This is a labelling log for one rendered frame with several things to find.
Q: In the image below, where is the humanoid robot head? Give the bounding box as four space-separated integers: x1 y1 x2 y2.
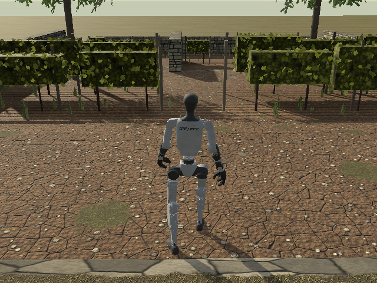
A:
180 93 200 121

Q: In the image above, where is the robot right hand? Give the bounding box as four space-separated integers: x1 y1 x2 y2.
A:
213 170 226 186

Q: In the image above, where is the robot right upper arm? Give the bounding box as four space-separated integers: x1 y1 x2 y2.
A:
202 119 217 153

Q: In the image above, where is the robot left forearm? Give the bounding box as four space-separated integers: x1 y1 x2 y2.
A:
158 141 168 160

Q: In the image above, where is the robot left hand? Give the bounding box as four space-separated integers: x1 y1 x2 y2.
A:
157 157 171 169

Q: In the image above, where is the right robot thigh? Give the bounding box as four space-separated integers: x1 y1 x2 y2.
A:
196 164 208 198

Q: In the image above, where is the robot left upper arm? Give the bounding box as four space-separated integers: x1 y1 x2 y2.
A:
161 118 178 149

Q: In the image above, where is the robot right forearm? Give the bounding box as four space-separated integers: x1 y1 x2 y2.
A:
211 144 224 172

